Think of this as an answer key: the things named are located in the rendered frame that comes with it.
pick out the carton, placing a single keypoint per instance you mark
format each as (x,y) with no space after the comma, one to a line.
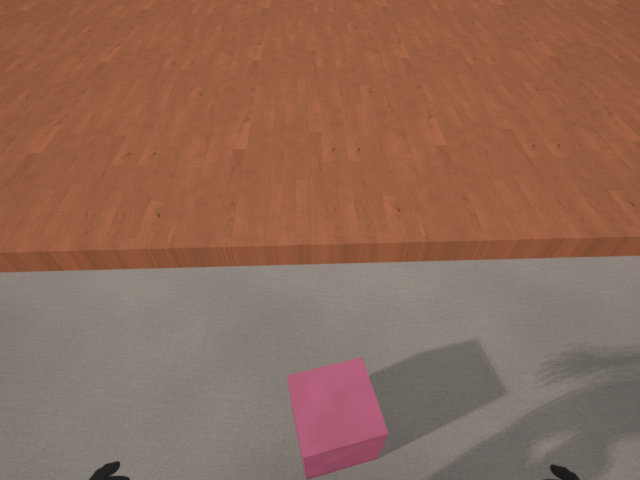
(337,416)

